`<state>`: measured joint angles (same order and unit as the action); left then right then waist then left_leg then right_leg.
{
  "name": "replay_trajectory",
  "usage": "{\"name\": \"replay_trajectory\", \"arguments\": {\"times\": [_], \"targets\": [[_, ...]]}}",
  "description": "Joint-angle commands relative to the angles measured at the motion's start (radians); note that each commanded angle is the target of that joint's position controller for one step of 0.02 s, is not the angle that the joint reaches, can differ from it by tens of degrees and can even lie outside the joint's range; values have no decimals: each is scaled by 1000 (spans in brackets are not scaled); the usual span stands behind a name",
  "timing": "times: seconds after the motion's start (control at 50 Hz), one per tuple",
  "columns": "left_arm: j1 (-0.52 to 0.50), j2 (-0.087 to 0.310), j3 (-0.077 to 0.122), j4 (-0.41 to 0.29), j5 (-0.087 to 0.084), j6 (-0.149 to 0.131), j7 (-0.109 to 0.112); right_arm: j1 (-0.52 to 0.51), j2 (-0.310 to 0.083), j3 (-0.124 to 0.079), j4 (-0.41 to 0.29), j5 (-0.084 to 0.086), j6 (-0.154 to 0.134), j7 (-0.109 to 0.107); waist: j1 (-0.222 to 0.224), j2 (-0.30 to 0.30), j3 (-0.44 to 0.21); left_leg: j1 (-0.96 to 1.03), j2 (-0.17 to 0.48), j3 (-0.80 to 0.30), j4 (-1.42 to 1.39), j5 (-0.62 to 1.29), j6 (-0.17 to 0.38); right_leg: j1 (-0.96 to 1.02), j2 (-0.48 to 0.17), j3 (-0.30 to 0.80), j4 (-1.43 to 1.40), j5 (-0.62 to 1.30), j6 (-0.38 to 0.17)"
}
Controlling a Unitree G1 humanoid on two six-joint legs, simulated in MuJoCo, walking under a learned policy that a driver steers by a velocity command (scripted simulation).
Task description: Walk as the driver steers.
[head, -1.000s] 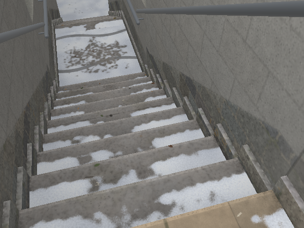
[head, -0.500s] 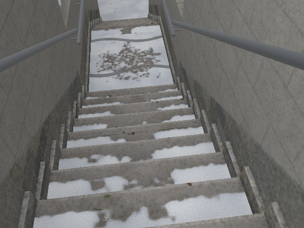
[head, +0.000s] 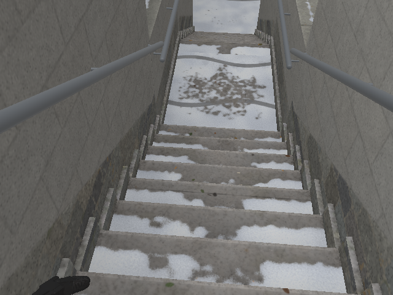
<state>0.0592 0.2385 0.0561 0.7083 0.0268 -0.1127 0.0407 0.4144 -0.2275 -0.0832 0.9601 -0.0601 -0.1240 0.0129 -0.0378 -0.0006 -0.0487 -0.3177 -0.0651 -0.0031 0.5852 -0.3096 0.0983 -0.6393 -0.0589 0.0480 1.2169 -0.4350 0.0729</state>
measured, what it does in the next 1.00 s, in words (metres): steps on the spot: right foot, then left foot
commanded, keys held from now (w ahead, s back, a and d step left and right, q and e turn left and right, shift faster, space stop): q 0.10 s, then no key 0.78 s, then w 0.12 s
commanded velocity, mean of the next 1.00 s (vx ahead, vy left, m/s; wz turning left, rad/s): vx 0.04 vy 0.00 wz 0.19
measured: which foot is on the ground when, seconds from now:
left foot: down 0.00-0.30, up 0.32-0.54, down 0.56-1.00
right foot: up 0.00-0.26, down 0.28-1.00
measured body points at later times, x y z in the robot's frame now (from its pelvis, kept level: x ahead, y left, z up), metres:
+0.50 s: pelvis +0.01 -0.07 -0.01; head +0.04 -0.06 +0.44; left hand +0.07 +0.17 -0.14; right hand +0.23 -0.27 -0.11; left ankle -0.01 +0.06 -0.66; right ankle +0.02 -0.18 -0.72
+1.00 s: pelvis -0.03 -0.08 +0.01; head -0.03 -0.09 +0.46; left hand -0.06 +0.17 -0.13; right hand +0.09 -0.31 -0.14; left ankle -0.03 +0.05 -0.73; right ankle -0.02 -0.17 -0.72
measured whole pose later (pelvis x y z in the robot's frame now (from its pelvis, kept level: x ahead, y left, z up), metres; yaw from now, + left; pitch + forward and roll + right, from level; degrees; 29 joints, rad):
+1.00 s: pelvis -0.03 -0.08 +0.01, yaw +10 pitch -1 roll +1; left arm 0.37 0.22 0.02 0.93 0.03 0.01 -0.02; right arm 0.26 -0.21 0.01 0.88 -0.01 0.06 -0.03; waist 0.00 0.00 -0.01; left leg -0.25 0.01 0.03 0.49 -0.26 0.01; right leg -0.26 0.00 -0.04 0.62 -0.35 -0.04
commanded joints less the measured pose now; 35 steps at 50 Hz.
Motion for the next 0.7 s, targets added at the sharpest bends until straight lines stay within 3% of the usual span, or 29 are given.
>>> {"name": "replay_trajectory", "arguments": {"times": [0.02, 0.06, 0.1, 0.14, 0.18, 0.2, 0.24, 0.26, 0.28, 0.3, 0.32, 0.34, 0.36, 0.38, 0.4, 0.42, 0.44, 0.46, 0.48, 0.5, 0.52, 0.54, 0.56, 0.58, 0.6, 0.62, 0.64, 0.66, 0.7], "targets": [[195, 14, -19, -26, 14, 17, -23, -110, -115, 11, -119, -24, -22, -5, 122, 84, -70, -210, 158, -134, -44, 1015, 154, 187, 47, -75, 28, 300, -2], [158, 50, -13, -69, 17, 30, -29, -91, -132, 15, -126, -25, -34, -16, 105, 57, -74, -179, 186, -172, -12, 994, 152, 142, 39, -51, 27, 277, 6], [73, 62, -20, -126, 28, 48, -20, -13, -117, 18, -118, -21, -39, -21, 47, 66, -90, -6, 259, -272, 57, 977, 173, 1, 9, 13, -10, 155, 23], [7, 49, -35, -155, 33, 62, -14, 58, -101, 20, -115, -14, -28, -24, -23, 76, -104, 155, 339, -359, 146, 982, 189, -158, -21, 52, -6, 52, 38], [-38, 21, -52, -167, 42, 70, -15, 100, -90, 28, -127, -4, -11, -36, -74, 81, -108, 168, 341, -396, 194, 894, 174, -204, -28, 47, -54, 43, 42], [-28, 6, -60, -162, 46, 70, -21, 62, -102, 32, -149, 3, -1, -39, -66, 93, -101, 92, 317, -397, 198, 857, 165, -144, -20, 18, -100, 68, 35], [104, 4, -60, -121, 38, 65, -30, -108, -167, 27, -223, 12, 16, -27, 8, 111, -93, -165, 281, -390, 152, 786, 145, 142, 18, -54, -152, 113, 25], [197, 25, -48, -95, 27, 61, -27, -194, -181, 34, -245, 13, 22, -22, 65, 105, -78, -285, 259, -375, 147, 739, 123, 297, 52, -105, -204, 151, 13], [328, 53, -29, -59, 5, 55, -24, -291, -179, 40, -276, 21, 24, -14, 145, 71, -74, -380, 221, -326, 194, 717, 92, 478, 95, -165, -350, 257, -11], [429, 114, -1, -27, -11, 41, -8, -267, -123, 53, -277, 23, 21, -1, 166, -11, -94, -426, 145, -247, 347, 595, 13, 620, 80, -136, -540, 526, -102], [293, 299, 28, -101, -33, 28, -21, -80, -9, 71, -304, -13, 19, 11, 21, -316, -215, -550, -44, -83, 654, -121, -129, 685, -261, 421, -722, 1169, -529], [268, 210, -1, -103, 38, 1, -56, -166, -104, 40, -301, 14, 27, -1, 95, -126, -160, -673, -38, -166, 877, -427, -197, 589, -415, 582, -737, 1286, -596], [266, 181, -8, -68, 58, -6, -69, -235, -91, 49, -327, 14, 52, -35, 98, -25, -93, -789, 9, -221, 927, -359, -205, 566, -427, 548, -738, 1157, -553], [227, 102, -37, -65, 33, -6, -84, -224, -93, 52, -325, 2, 74, -61, 60, -29, -131, -767, 52, -251, 967, -300, -231, 537, -353, 469, -682, 1029, -462], [137, 1, -78, -81, 5, 0, -92, -202, -87, 56, -313, -21, 88, -73, 20, -60, -165, -699, 45, -248, 944, -248, -235, 497, -271, 350, -647, 1050, -393], [39, -26, -95, -109, -3, 4, -94, -169, -63, 71, -306, -37, 96, -57, -22, -38, -154, -593, 80, -220, 920, -183, -259, 389, -222, 271, -652, 1043, -334], [-53, -23, -108, -127, -4, 8, -105, -75, -41, 80, -277, -39, 103, -25, -88, -23, -157, -389, 119, -158, 863, -95, -287, 211, -156, 172, -672, 967, -275], [-140, -8, -118, -135, -14, 4, -116, 12, -24, 86, -251, -35, 113, 15, -156, 4, -121, -163, 150, -75, 717, -13, -307, 0, -75, 59, -703, 815, -197], [-122, 26, -119, -94, -28, -3, -115, 19, 2, 93, -244, -24, 124, 53, -166, 7, -63, 7, 151, 7, 539, -4, -317, -121, 2, -41, -740, 598, -121], [-51, 42, -120, -46, -41, -8, -112, -20, 9, 98, -236, 8, 127, 84, -116, -4, -19, 64, 114, 55, 404, -23, -317, -87, 41, -86, -735, 428, -74], [7, 57, -124, -12, -51, -7, -126, -30, -8, 96, -219, 41, 117, 110, -94, 0, 7, 82, 95, 56, 206, 78, -293, 30, 39, -86, -708, 421, -52], [77, 100, -113, 19, -49, -2, -142, -53, -69, 76, -220, 55, 104, 110, -70, -45, -4, 85, 80, 39, 64, 178, -258, 185, 9, -44, -688, 528, -61], [119, 111, -103, 32, -61, 5, -165, -61, -143, 54, -239, 54, 92, 91, -54, -65, -59, 84, 103, -1, -3, 302, -211, 329, -38, 14, -666, 591, -67], [237, 132, -74, 30, -62, 13, -160, -144, -252, 31, -284, 57, 79, 74, 47, 40, -116, 81, 132, -32, -11, 468, -122, 410, -16, -21, -624, 472, -64], [329, 145, -63, 55, -53, 12, -137, -249, -221, 34, -314, 49, 75, 77, 107, 67, -102, 15, 134, -23, 21, 441, -46, 416, -7, -49, -648, 379, -72], [345, 88, -55, 86, -42, 63, -72, -215, -40, 81, -269, 98, 115, -9, 105, 66, -139, 71, 205, -120, -58, 660, -14, 465, -8, -59, -664, 363, -81], [303, 48, -64, 83, -31, 98, -49, -243, -36, 93, -267, 105, 131, -40, 97, 107, -81, 10, 215, -128, -83, 669, -14, 503, 14, -83, -663, 305, -75], [268, 26, -64, 85, -26, 124, -43, -256, -40, 95, -258, 96, 143, -50, 87, 113, -33, -35, 212, -127, -119, 592, -24, 520, 23, -90, -672, 277, -78], [210, 8, -63, 67, -26, 144, -46, -245, -69, 91, -243, 82, 159, -58, 67, 81, 0, -24, 185, -96, -156, 346, -45, 526, 20, -67, -741, 312, -93]]}}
